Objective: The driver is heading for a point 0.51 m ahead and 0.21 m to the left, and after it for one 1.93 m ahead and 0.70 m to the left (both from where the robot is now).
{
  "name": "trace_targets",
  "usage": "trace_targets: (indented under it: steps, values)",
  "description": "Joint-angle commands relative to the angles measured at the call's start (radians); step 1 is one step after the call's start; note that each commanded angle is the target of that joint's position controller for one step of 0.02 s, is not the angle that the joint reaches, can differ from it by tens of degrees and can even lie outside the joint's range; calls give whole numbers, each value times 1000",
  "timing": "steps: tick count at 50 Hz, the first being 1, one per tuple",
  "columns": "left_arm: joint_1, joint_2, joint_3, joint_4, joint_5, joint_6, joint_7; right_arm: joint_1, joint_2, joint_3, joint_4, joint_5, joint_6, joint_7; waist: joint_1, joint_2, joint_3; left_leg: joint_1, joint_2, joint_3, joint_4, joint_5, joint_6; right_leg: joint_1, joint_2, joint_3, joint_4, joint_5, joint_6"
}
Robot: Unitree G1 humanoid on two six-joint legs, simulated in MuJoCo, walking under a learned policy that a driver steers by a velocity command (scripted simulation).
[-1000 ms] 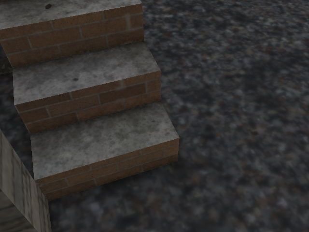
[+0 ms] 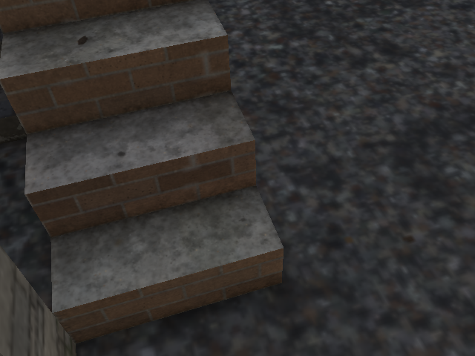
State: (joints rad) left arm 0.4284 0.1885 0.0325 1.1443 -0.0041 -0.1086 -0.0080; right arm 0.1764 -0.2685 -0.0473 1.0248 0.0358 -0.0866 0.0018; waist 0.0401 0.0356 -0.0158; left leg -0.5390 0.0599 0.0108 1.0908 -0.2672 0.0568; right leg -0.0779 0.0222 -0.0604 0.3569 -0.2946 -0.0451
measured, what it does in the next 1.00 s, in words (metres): walks ahead, turning left: left foot, then right foot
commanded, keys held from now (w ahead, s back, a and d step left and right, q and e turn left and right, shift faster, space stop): w+q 0.82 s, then w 0.18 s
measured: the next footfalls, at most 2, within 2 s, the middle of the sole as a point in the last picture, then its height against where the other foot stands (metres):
left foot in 0.30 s outside the picture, level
right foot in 0.72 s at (263, 355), level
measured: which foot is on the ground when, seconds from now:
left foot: up 0.00-0.28, down 0.30-0.72, up 0.74-1.00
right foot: down 0.00-0.32, up 0.34-0.70, down 0.72-1.00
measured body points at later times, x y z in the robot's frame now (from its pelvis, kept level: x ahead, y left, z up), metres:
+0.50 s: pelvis +0.26 +0.07 +0.00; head +0.29 +0.08 +0.45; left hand +0.34 +0.37 -0.11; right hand +0.40 -0.18 -0.13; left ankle +0.28 +0.14 -0.74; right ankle +0.31 -0.10 -0.66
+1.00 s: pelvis +0.44 +0.10 +0.00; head +0.47 +0.11 +0.45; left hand +0.35 +0.34 -0.13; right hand +0.68 -0.04 -0.13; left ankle +0.37 +0.21 -0.68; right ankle +0.50 +0.00 -0.74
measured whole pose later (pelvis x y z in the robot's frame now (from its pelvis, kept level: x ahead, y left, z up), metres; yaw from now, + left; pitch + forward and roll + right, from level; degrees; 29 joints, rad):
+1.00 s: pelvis +0.44 +0.10 +0.00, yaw +29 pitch +2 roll -1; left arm 0.35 0.20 0.01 0.84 0.03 -0.11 0.00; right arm 0.17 -0.23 -0.05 0.80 -0.04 -0.01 0.01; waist 0.03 0.04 0.01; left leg -0.53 0.01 -0.04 1.02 -0.34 0.02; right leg -0.23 -0.05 -0.14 0.39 -0.20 -0.01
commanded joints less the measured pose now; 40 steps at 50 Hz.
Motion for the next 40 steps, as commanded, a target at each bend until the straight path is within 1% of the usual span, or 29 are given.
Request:
trace_targets:
  steps: [1,5,7,9,10,12,13,14,15,16,17,18,19,20,21,24,25,26,27,29,31,32,33,35,36,37,38,39,40]
  values:
    - [29,102,2,-43,10,-3,7,-98,-38,-12,-69,-12,-9,15,-4,-123,109,-278,56,-14,-95,119,-18,130,-243,221,-222,269,-118]
    - [54,156,11,-55,17,5,29,-265,15,13,-139,-7,6,29,32,-112,139,-175,16,34,-353,258,-23,48,-222,80,-262,326,-104]
    - [78,172,16,-52,9,2,31,-305,-6,18,-157,5,7,36,37,-127,162,-115,-2,52,-411,273,-13,37,-228,30,-281,305,-101]
    - [78,190,26,-65,7,9,32,-349,-15,21,-179,-2,2,52,39,-105,170,-126,-2,52,-452,272,11,104,-254,1,-256,380,-105]
    - [65,194,29,-73,5,12,33,-357,-23,20,-191,-2,-2,59,27,-104,169,-110,-8,57,-471,254,28,131,-266,-19,-229,472,-97]
    - [22,222,38,-96,6,17,38,-304,-59,4,-194,-5,-10,69,-29,-136,104,4,-56,96,-468,192,67,180,-281,-58,-101,842,-74]
    - [-1,234,43,-112,9,25,42,-217,-89,-13,-177,-3,-9,70,-78,-159,40,99,-95,121,-453,153,87,196,-279,-79,27,1027,-59]
    - [-29,237,44,-134,12,35,45,-72,-132,-40,-139,-1,-6,68,-153,-161,-44,268,-134,133,-495,168,116,168,-258,-100,226,1112,-37]
    - [-37,239,41,-163,16,33,46,75,-189,-71,-108,-3,1,56,-214,-124,-123,533,-94,18,-516,171,156,-25,-227,-97,478,961,-3]
    - [46,115,3,-210,25,8,22,185,-292,-95,-113,-24,9,43,-151,144,-276,934,187,-518,-566,-22,340,-472,-55,-69,911,252,69]
    - [6,98,-9,-219,2,-39,8,192,-248,-78,-101,-25,9,42,-147,150,-369,994,285,-866,-793,-170,389,-630,40,130,1086,-253,53]
    - [-108,183,16,-268,-40,-66,6,135,-198,-66,-102,-20,-3,40,-155,113,-209,885,240,-726,-835,-149,317,-723,-23,176,1097,-192,17]
    - [-159,206,21,-286,-43,-75,14,36,-161,-53,-132,-21,-14,44,-113,16,-102,708,204,-572,-844,-18,282,-697,-75,159,1029,-101,1]
    - [-172,211,32,-287,-22,-70,29,-46,-135,-45,-158,-25,-21,50,-62,-64,-44,541,165,-467,-856,124,258,-624,-110,150,945,-57,8]
    - [-166,207,39,-297,-3,-58,41,-79,-139,-45,-175,-34,-26,50,-26,-72,-26,436,141,-408,-886,211,251,-542,-135,154,881,-34,16]
    - [-141,191,48,-319,14,-24,63,-78,-159,-45,-173,-28,-34,33,17,-51,7,278,102,-290,-906,509,251,-420,-142,136,741,-9,73]
    - [-121,93,4,-334,80,11,11,9,-177,-51,-114,-63,-16,12,34,-3,40,183,31,-163,-864,662,214,-361,-129,55,695,58,74]
    - [-167,80,4,-364,69,30,-10,43,-147,-43,-110,-63,-7,-2,19,31,36,166,-6,-121,-841,722,187,-344,-112,38,627,133,83]
    - [-201,93,-3,-381,62,34,-16,45,-146,-45,-113,-55,-2,7,10,26,31,151,-36,-94,-826,708,164,-322,-97,12,548,201,83]
    - [-274,108,-13,-412,50,37,-16,63,-148,-50,-127,-47,6,13,-33,58,6,182,-38,-128,-803,628,137,-296,-76,4,430,273,85]
    - [-319,125,-18,-443,38,34,-1,69,-163,-58,-153,-55,14,15,-63,64,-23,243,-18,-185,-762,630,116,-280,-51,20,359,275,86]
    - [-287,119,-23,-441,29,29,9,74,-150,-58,-155,-64,16,12,-62,97,-63,250,6,-213,-735,604,126,-223,-36,23,374,259,84]
    - [-272,138,-19,-447,28,23,16,68,-146,-58,-164,-66,17,10,-51,77,-60,260,16,-254,-706,571,124,-197,-35,48,337,224,78]
    - [-156,150,-9,-427,37,5,29,31,-151,-58,-185,-52,18,1,26,12,-53,278,-13,-299,-551,582,99,-75,-22,61,131,228,58]
    - [-78,188,2,-418,52,-9,36,46,-117,-48,-198,-39,11,-1,54,-61,-83,239,-84,-270,-372,460,66,39,-103,132,39,277,38]
    - [-31,272,15,-423,72,-8,39,136,-3,-18,-228,-35,4,-6,-7,-306,-122,73,-185,-168,-112,-137,27,188,-389,370,42,682,-20]
    - [-37,288,33,-408,56,17,34,229,-64,-27,-222,-42,19,-22,-38,-368,-202,-68,-181,-89,70,-355,25,203,-497,567,25,533,-150]
    - [-81,210,22,-438,53,24,28,189,-111,-36,-198,-66,37,-21,-27,-192,-142,-99,-112,-101,187,-298,28,101,-456,553,-23,212,-175]
    - [-133,154,6,-450,50,24,23,120,-114,-42,-220,-76,41,-6,-25,-120,-73,-111,-83,-108,211,-211,21,5,-402,471,-73,34,-160]
Over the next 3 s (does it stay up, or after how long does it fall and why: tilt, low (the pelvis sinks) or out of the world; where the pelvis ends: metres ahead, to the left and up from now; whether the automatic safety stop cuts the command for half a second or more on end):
stays up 0.49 0.15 0.00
